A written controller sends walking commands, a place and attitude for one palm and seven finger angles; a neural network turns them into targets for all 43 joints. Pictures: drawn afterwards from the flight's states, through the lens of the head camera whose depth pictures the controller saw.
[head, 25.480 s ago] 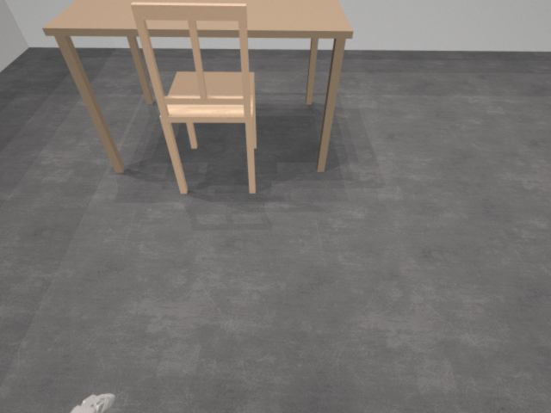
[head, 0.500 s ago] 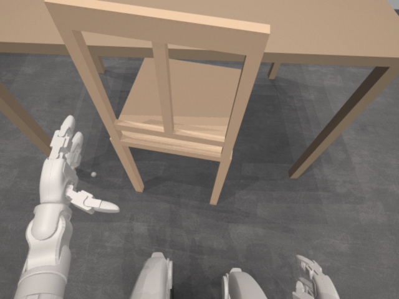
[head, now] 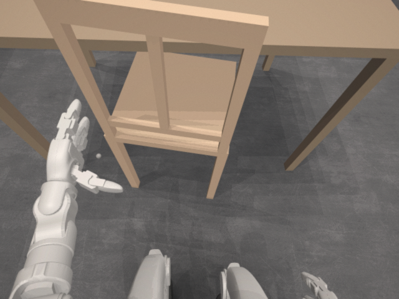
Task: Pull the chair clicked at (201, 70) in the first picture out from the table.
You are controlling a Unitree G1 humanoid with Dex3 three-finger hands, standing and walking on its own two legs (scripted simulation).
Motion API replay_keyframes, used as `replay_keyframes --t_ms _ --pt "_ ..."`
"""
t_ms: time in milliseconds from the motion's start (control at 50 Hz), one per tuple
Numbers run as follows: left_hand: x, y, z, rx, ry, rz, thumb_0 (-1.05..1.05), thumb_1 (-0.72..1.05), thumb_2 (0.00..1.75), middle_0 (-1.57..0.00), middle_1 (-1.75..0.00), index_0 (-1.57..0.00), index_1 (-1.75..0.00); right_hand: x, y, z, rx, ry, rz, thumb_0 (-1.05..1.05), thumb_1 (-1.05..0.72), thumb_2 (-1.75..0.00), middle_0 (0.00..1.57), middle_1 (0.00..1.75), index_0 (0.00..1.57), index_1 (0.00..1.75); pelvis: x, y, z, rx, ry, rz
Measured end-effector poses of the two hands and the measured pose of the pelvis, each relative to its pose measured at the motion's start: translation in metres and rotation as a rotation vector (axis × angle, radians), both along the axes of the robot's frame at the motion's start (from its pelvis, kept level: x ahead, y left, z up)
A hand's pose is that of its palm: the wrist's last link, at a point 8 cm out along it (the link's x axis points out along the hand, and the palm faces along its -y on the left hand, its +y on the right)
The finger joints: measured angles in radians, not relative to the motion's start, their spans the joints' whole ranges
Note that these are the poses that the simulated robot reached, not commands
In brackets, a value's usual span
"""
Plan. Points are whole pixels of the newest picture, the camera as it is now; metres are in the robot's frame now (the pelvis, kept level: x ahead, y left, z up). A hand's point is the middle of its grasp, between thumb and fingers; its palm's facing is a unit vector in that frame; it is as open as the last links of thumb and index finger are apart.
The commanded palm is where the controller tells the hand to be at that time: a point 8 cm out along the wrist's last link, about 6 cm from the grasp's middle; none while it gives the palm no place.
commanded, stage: push the fingers through the gap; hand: left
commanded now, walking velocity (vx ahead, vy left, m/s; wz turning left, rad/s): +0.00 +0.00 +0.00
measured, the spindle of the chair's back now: (160, 89) +0.55 +0.10 +0.03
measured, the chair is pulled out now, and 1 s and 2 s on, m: -0.05 -0.05 -0.05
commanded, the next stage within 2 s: hook a spindle and tug to test in 1.04 s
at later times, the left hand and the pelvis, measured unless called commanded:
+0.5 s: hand (105, 132) +0.44 +0.20 +0.02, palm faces +0.05 -1.00 -0.03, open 16.9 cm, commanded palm +0.42 +0.24 +0.02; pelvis +0.00 +0.01 -0.01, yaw +0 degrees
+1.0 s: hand (107, 127) +0.45 +0.20 +0.02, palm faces +0.05 -1.00 -0.02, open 16.9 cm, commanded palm +0.43 +0.24 +0.02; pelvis -0.01 +0.00 -0.01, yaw -1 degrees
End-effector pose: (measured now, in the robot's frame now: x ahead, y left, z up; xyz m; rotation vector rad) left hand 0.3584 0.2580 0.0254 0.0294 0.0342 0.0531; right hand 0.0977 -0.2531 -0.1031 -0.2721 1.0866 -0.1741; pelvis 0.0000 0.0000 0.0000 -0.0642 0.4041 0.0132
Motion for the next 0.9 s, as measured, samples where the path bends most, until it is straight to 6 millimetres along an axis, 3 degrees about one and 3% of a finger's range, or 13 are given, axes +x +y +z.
replay_keyframes --t_ms 240,580,900 --pt "0.037 -0.005 -0.005 -0.004 -0.017 -0.021 -0.01 -0.50 0.30 -0.06 -0.08 -0.07 -0.08 -0.015 -0.003 -0.004 -0.028 0.048 -0.017 0.00 -0.90 -0.90 0.20 0.30 0.20 0.30 -0.004 0.003 -0.006 -0.008 0.021 -0.002" --pt "0.068 -0.003 -0.005 -0.009 -0.014 -0.005 -0.01 -0.50 0.30 -0.06 -0.08 -0.06 -0.08 -0.035 0.000 -0.010 -0.022 0.137 -0.034 0.00 -0.90 -0.90 0.20 0.30 0.20 0.30 -0.003 0.005 -0.009 -0.011 0.044 -0.004" --pt "0.070 -0.002 -0.005 -0.008 -0.014 0.003 -0.01 -0.50 0.30 -0.06 -0.08 -0.08 -0.09 -0.049 -0.004 -0.012 -0.018 0.185 -0.046 0.00 -0.90 -0.90 0.20 0.30 0.20 0.30 -0.005 0.002 -0.010 -0.011 0.046 -0.006"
